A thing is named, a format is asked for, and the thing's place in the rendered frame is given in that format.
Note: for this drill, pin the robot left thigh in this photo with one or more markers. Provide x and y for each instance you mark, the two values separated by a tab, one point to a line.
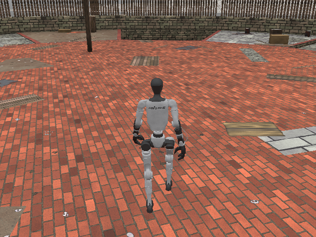
146	154

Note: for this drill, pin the robot left forearm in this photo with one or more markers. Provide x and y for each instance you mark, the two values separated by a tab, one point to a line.
136	129

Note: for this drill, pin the robot left upper arm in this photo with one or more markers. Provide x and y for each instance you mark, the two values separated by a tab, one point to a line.
139	112

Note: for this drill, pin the right robot hand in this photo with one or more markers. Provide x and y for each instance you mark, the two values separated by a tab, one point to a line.
183	151

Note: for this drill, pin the robot torso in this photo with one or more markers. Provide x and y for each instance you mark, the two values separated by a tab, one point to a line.
157	119

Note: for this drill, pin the left robot hand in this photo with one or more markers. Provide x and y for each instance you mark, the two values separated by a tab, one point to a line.
140	137

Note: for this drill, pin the robot right forearm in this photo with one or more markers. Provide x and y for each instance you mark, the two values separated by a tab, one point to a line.
179	135

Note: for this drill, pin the robot right upper arm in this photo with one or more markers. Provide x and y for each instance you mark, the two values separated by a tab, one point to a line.
174	112

